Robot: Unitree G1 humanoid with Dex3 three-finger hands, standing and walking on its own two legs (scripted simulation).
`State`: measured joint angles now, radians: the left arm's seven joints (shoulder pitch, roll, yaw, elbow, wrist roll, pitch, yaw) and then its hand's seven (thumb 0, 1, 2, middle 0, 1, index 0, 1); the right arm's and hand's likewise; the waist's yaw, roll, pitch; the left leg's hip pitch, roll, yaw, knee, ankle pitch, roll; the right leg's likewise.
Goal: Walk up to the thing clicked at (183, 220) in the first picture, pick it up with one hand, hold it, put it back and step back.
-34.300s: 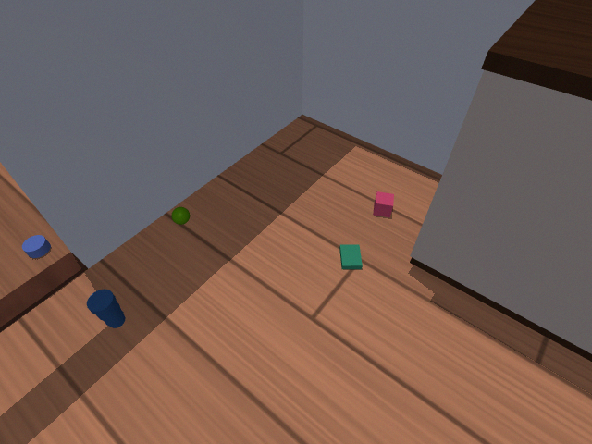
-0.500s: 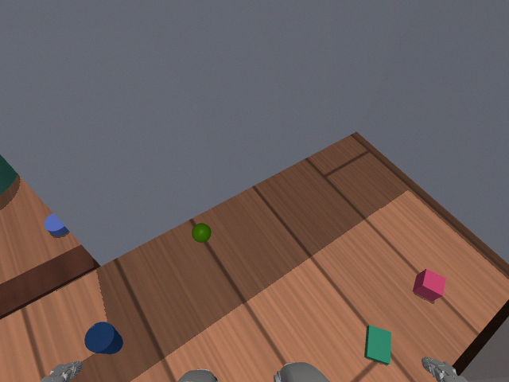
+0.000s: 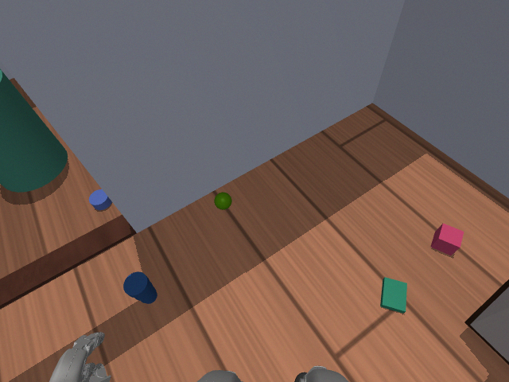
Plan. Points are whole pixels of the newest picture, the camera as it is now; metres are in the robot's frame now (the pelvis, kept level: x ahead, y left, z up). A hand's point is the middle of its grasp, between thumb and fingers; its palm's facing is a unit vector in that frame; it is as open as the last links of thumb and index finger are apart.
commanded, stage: step back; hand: left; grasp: from above
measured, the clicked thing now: (223, 200) +0.88 +0.23 -0.72
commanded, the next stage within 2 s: stand in 1.54 s
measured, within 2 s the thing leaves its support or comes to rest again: neither
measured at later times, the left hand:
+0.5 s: hand out of the picture -0.12 +0.24 -0.15, palm faces -0.03 -0.91 -0.41, open 7.3 cm
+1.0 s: hand out of the picture -0.12 +0.26 -0.14, palm faces -0.01 -0.91 -0.41, open 7.3 cm
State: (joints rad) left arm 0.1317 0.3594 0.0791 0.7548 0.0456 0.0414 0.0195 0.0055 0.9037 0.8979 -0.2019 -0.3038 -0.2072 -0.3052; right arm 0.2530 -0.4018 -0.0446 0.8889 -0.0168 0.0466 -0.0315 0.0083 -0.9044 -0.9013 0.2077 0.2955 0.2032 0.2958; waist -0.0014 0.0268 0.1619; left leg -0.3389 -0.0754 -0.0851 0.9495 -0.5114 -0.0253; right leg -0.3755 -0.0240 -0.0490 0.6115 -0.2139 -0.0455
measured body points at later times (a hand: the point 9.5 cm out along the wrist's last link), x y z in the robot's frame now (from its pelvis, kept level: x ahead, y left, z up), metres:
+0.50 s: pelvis -0.18 -0.02 -0.01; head -0.14 -0.04 +0.44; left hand -0.12 +0.29 -0.12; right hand -0.04 -0.34 -0.12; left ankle -0.08 +0.12 -0.71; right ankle -0.20 -0.15 -0.73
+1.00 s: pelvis -0.20 -0.02 +0.00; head -0.19 -0.03 +0.45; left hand -0.12 +0.31 -0.11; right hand -0.16 -0.34 -0.12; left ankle -0.21 +0.12 -0.73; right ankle -0.16 -0.13 -0.72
